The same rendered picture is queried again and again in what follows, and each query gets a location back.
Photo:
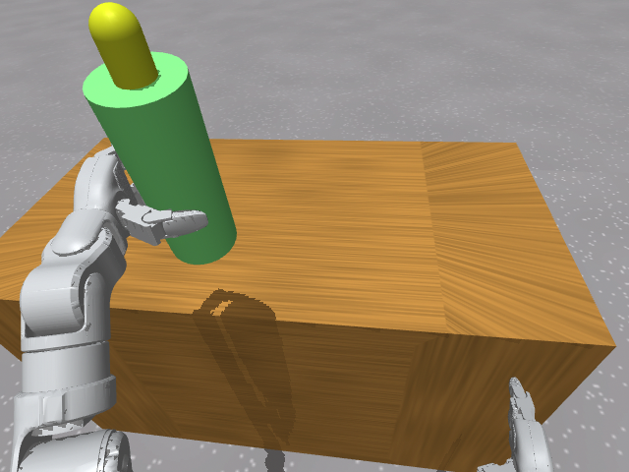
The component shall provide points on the right robot hand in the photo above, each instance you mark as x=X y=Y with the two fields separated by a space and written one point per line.
x=528 y=442

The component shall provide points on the left robot arm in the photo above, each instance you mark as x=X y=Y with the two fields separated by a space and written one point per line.
x=65 y=322

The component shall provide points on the bottle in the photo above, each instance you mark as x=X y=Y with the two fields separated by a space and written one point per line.
x=147 y=106

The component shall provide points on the left robot hand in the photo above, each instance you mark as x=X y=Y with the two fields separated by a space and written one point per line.
x=102 y=184

